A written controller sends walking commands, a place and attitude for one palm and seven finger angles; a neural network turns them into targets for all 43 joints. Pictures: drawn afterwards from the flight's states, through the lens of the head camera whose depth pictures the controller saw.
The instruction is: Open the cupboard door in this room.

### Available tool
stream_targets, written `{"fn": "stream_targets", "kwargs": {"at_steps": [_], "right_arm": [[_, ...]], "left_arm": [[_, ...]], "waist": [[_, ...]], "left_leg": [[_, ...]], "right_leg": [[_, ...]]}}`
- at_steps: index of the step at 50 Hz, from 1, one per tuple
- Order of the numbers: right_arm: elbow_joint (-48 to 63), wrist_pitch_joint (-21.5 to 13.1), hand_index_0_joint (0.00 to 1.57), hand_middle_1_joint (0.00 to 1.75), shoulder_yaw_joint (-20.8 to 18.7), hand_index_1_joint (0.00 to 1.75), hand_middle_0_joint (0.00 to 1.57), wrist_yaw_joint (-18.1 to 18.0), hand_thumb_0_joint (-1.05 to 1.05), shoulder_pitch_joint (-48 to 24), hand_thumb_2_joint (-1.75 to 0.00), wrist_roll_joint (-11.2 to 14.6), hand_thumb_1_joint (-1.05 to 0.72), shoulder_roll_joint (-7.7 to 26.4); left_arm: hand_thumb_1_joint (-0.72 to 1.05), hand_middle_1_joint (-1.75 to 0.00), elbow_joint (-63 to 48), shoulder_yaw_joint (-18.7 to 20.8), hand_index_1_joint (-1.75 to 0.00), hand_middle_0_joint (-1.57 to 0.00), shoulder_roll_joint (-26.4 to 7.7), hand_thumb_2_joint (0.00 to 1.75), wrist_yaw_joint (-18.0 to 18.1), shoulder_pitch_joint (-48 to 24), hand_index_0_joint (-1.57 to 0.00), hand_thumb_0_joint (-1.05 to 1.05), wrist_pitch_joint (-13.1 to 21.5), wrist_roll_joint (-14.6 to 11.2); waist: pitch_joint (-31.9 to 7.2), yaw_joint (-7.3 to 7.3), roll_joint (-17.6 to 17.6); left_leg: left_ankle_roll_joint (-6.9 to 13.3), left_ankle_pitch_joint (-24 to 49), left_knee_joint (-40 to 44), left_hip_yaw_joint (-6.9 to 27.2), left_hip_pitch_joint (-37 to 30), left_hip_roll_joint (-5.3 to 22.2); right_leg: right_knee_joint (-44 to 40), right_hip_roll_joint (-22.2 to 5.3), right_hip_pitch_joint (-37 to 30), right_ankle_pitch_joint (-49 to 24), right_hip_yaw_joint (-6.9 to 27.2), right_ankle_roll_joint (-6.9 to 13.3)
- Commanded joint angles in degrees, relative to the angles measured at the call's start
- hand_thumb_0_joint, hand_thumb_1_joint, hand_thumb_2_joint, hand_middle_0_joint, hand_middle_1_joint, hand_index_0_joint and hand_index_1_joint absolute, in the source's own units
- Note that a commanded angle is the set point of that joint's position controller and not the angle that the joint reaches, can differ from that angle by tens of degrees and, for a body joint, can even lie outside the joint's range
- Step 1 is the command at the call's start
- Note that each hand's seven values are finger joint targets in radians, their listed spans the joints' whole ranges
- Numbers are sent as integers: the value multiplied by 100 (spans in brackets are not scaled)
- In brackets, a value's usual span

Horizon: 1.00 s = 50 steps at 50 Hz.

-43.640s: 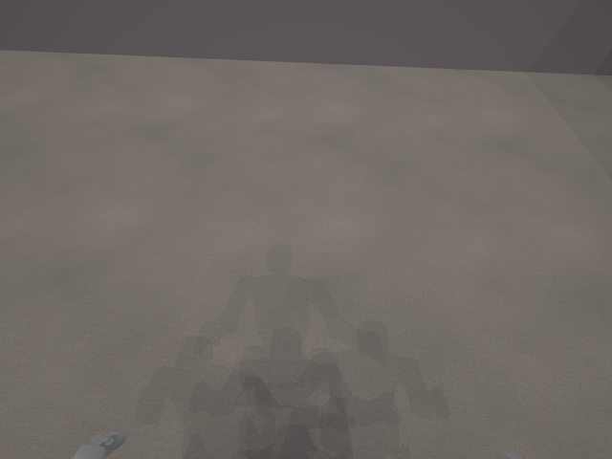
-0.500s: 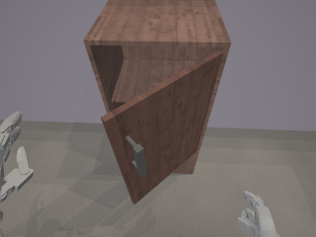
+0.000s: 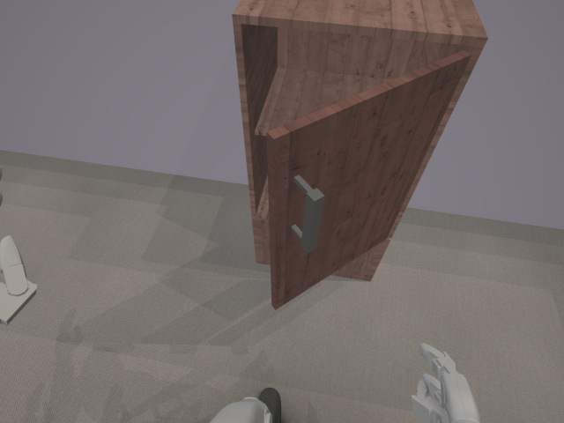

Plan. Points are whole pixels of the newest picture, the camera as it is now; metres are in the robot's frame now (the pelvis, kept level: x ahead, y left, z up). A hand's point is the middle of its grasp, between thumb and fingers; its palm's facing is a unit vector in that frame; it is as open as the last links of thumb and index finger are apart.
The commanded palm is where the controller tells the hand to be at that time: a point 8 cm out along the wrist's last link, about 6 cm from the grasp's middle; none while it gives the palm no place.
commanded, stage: step back with the hand held close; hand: left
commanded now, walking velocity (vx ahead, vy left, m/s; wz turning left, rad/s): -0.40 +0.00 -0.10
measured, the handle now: (304, 215) +0.44 +0.00 +0.00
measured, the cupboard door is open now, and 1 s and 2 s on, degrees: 44 44 44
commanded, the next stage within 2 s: stop stepping back and stand still in 0.18 s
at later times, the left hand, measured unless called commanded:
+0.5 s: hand out of the picture +0.03 +0.29 +0.19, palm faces +0.36 -0.84 -0.39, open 7.4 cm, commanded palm +0.00 +0.34 +0.19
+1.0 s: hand out of the picture +0.01 +0.30 +0.20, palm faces +0.29 -0.75 -0.59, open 7.4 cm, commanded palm -0.04 +0.34 +0.19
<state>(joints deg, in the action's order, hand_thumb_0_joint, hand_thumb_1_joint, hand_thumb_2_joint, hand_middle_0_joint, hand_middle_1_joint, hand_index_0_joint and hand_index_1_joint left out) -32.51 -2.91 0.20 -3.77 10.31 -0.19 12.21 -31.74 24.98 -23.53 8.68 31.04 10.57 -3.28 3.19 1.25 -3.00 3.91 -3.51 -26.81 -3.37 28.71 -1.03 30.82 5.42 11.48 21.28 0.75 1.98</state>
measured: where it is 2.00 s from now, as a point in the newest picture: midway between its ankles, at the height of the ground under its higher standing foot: outside the picture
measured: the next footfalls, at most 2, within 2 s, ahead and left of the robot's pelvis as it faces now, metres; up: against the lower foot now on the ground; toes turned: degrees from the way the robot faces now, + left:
right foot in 0.42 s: -0.16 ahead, -0.06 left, +0.00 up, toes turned -4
left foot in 0.58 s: -0.11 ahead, +0.18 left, +0.00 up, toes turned -4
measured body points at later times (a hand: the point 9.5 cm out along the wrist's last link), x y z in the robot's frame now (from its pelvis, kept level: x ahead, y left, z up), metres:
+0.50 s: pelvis -0.15 +0.05 -0.01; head -0.17 +0.10 +0.43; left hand +0.00 +0.34 +0.21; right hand +0.02 -0.19 -0.07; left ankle -0.06 +0.13 -0.68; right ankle -0.20 -0.06 -0.73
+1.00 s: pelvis -0.22 +0.06 +0.02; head -0.21 +0.07 +0.47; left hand -0.01 +0.34 +0.23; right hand -0.13 -0.19 -0.08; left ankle -0.15 +0.18 -0.72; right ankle -0.27 +0.00 -0.71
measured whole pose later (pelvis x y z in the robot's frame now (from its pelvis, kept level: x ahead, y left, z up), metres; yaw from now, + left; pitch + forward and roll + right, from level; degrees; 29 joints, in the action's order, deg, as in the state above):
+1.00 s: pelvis -0.22 +0.06 +0.02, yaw -8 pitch +2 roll +0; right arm -37.3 -5.9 0.2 -5.0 17.2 -1.5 9.9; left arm -30.8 27.3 -30.4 9.6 36.2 11.1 -1.3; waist -2.4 -1.4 0.1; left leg 0.3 -8.7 -23.4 -3.6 17.4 2.9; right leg 30.0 1.7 11.3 26.5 -8.2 1.6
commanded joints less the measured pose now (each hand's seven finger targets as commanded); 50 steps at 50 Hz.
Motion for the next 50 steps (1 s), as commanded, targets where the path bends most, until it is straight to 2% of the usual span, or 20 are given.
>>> {"fn": "stream_targets", "kwargs": {"at_steps": [1,4,7,11,14,17,19,20,21,23,24,27,29,30,33,35,38,46,48,50], "right_arm": [[637,-309,20,30,-408,30,20,44,0,-281,-90,93,-90,703],[569,-276,20,30,-421,30,20,-29,0,-333,-90,76,-90,714],[621,-256,20,30,-323,30,20,-142,0,-598,-90,9,-90,839],[627,-403,20,30,-406,30,20,-101,0,-666,-90,-142,-90,934],[703,-315,20,30,-440,30,20,66,0,-718,-90,-83,-90,708],[800,-402,20,30,-392,30,20,187,0,-620,-90,39,-90,603],[755,-420,20,30,-371,30,20,190,0,-429,-90,80,-90,513],[702,-366,20,30,-436,30,20,184,0,-495,-90,113,-90,624],[520,-299,20,30,-490,30,20,187,0,-420,-90,13,-90,715],[406,-252,20,30,-296,30,20,232,0,-146,-90,-51,-90,506],[643,-316,20,30,-212,30,20,57,0,-493,-90,-17,-90,447],[231,-555,20,30,-177,30,20,-253,0,-212,-90,-52,-90,632],[367,-799,20,30,-131,30,20,-232,0,147,-90,-29,-90,746],[415,-874,20,30,-129,30,20,-207,0,83,-90,-53,-90,665],[343,-846,20,30,-269,30,20,-20,0,-88,-90,-50,-90,663],[490,-773,20,30,-319,30,20,69,0,-230,-90,-2,-90,708],[566,-724,20,30,-311,30,20,138,0,-415,-90,12,-90,634],[361,-605,20,30,-288,30,20,-184,0,-117,-90,-174,-90,561],[299,-539,20,30,-321,30,20,-186,0,-137,-90,-134,-90,613],[278,-404,20,30,-326,30,20,-116,0,-79,-90,-49,-90,549]], "left_arm": [[90,-30,-1129,503,-30,-20,-1025,90,120,-95,-20,0,486,-114],[90,-30,-1019,554,-30,-20,-1174,90,162,-206,-20,0,417,-60],[90,-30,-1089,506,-30,-20,-1288,90,118,-873,-20,0,371,-13],[90,-30,-500,873,-30,-20,-1255,90,88,-807,-20,0,483,85],[90,-30,-731,660,-30,-20,-1153,90,-23,-656,-20,0,379,-46],[90,-30,-1310,556,-30,-20,-1114,90,-12,-100,-20,0,298,-81],[90,-30,-1815,680,-30,-20,-1395,90,16,210,-20,0,277,-75],[90,-30,-2111,790,-30,-20,-1603,90,18,173,-20,0,271,-41],[90,-30,-2333,780,-30,-20,-1594,90,-6,-271,-20,0,266,1],[90,-30,-2254,994,-30,-20,-1717,90,-21,-1239,-20,0,274,-88],[90,-30,-1907,614,-30,-20,-1322,90,42,-1506,-20,0,271,18],[90,-30,-886,478,-30,-20,-1214,90,240,-1534,-20,0,210,158],[90,-30,-881,215,-30,-20,-1076,90,229,-2280,-20,0,437,273],[90,-30,-710,389,-30,-20,-1329,90,204,-2517,-20,0,589,406],[90,-30,-805,406,-30,-20,-1235,90,9,-1307,-20,0,513,248],[90,-30,-1051,113,-30,-20,-702,90,-16,-249,-20,0,415,181],[90,-30,-1702,529,-30,-20,-1153,90,11,467,-20,0,385,197],[90,-30,-973,939,-30,-20,-1367,90,252,187,-20,0,348,196],[90,-30,-381,801,-30,-20,-1163,90,229,196,-20,0,191,180],[90,-30,-11,660,-30,-20,-1129,90,132,269,-20,0,60,141]], "waist": [[-1518,-209,969],[-1333,-298,1065],[-614,-228,-259],[-689,-73,-1383],[-1104,85,-849],[-1528,139,-916],[-1741,98,40],[-1129,65,1693],[-448,-167,1788],[-793,-456,1024],[-268,-362,658],[147,-342,-990],[453,-385,-2966],[661,-381,-1959],[-451,-251,15],[-600,-240,-161],[-686,-125,-1075],[-638,-224,-1450],[-632,-194,-1052],[-641,-203,546]], "left_leg": [[-360,-642,-688,413,-2642,387],[-346,-653,-1260,397,-2711,266],[-255,543,226,932,-2133,752],[73,-4571,2958,2424,935,2146],[-297,-3493,2664,1378,576,1707],[-806,-2808,1887,41,-569,882],[-1245,-1881,-787,-888,-1900,41],[-1159,-1839,-3963,155,-1995,7],[-844,-1850,-5485,1099,-1044,108],[-710,-1681,-5300,1103,-1051,481],[-525,-1646,-3530,643,-830,498],[-306,-2436,-50,459,-1887,322],[137,-3663,1762,3567,-1858,2141],[540,-3496,1922,4032,-1358,2421],[153,-3004,1564,3069,-1740,1884],[196,-3273,1644,2139,-1515,1606],[-232,-3487,2099,1267,-1097,1244],[96,-3153,1948,878,-1060,1374],[25,-3010,1150,671,-685,1134],[-166,-2330,-818,250,147,627]], "right_leg": [[-1304,-1050,1324,-1301,1176,138],[-1286,-1441,1688,-2197,1285,240],[-576,-471,1407,-1688,652,-205],[2295,439,-1082,769,-5,-141],[2850,427,-912,930,-347,-11],[1193,468,-559,1295,-990,137],[-1200,-407,782,1758,-483,575],[-2158,-1979,2930,2353,1771,1086],[-2362,-2706,3776,2569,2620,1566],[-2116,-2592,3577,2216,1857,1260],[-1894,-1811,2434,1852,1497,803],[-175,-1219,2173,1608,674,431],[2814,-294,3100,1448,-305,-75],[3444,-428,3170,926,104,-79],[3794,-529,2701,14,144,-170],[3600,-551,2327,-496,-57,-228],[3085,-422,1747,-825,-513,-241],[411,-216,115,819,-1155,-78],[-635,-279,-609,647,-1006,15],[-1491,-1272,-1101,310,415,424]]}}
